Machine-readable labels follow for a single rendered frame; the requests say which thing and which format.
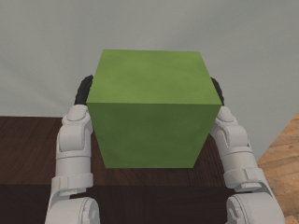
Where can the left robot forearm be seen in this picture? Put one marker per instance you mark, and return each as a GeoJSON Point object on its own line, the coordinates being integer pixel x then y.
{"type": "Point", "coordinates": [73, 151]}

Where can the robot left hand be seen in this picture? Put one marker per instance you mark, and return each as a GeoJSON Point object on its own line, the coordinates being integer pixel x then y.
{"type": "Point", "coordinates": [83, 91]}

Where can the pedestal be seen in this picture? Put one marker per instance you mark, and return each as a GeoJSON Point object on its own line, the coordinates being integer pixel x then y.
{"type": "Point", "coordinates": [195, 195]}

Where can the robot right hand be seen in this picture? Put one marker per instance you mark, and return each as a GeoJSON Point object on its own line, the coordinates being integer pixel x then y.
{"type": "Point", "coordinates": [218, 89]}

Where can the right robot forearm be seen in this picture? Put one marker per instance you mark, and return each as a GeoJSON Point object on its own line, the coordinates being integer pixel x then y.
{"type": "Point", "coordinates": [241, 171]}

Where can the robot right upper arm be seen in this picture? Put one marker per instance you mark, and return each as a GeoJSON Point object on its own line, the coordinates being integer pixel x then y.
{"type": "Point", "coordinates": [253, 208]}

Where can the robot left upper arm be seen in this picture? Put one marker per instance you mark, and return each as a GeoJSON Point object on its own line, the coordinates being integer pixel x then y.
{"type": "Point", "coordinates": [83, 210]}

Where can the carton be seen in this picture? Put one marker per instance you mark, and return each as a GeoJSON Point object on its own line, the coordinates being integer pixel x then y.
{"type": "Point", "coordinates": [151, 108]}

